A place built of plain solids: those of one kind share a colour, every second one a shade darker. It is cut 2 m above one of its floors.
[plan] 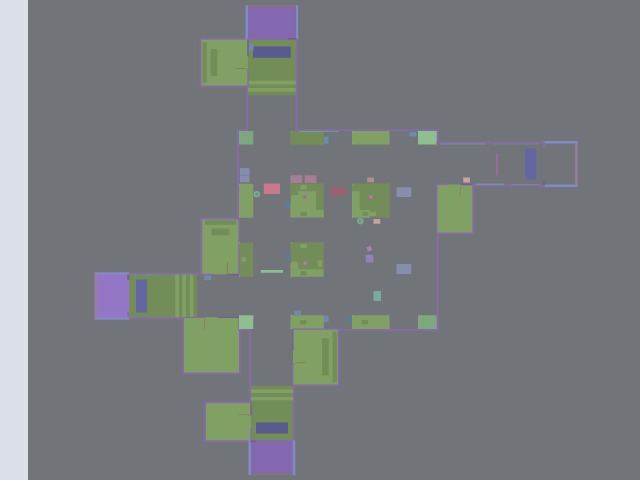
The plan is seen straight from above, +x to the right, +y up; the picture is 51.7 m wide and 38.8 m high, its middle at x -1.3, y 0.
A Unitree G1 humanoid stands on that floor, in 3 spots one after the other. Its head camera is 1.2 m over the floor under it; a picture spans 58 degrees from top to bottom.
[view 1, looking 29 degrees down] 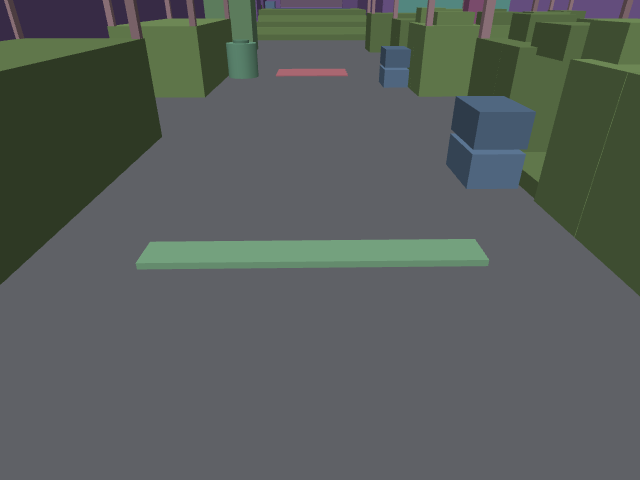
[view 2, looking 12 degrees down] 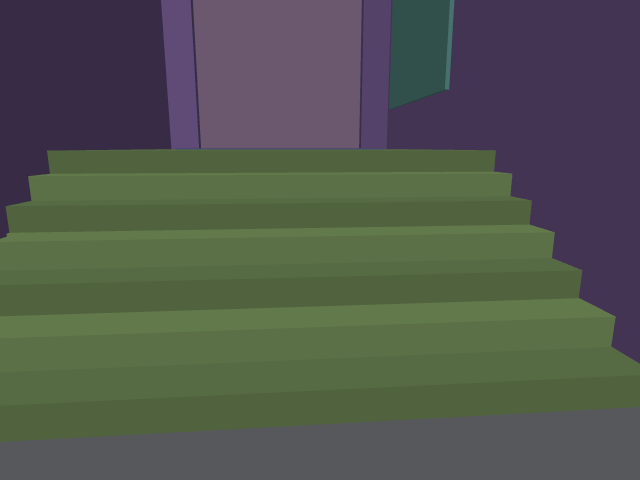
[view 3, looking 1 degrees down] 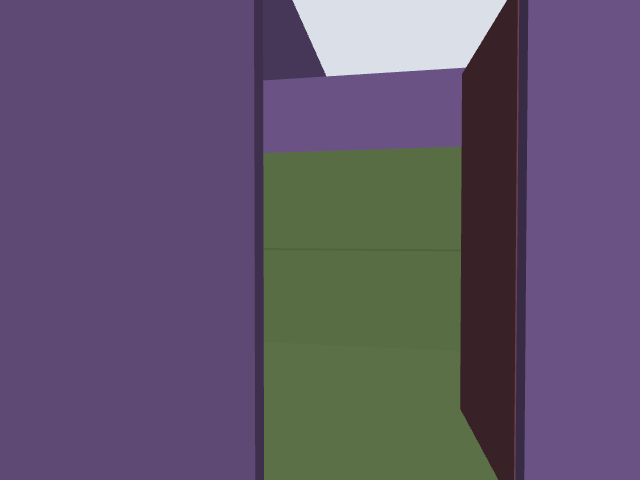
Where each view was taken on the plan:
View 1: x -5.19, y -4.52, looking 89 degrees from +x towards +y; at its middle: ground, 2.48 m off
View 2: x -9.55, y -4.52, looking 175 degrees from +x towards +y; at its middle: piece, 2.64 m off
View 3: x -5.19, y -9.49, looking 10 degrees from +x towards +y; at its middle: piece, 4.98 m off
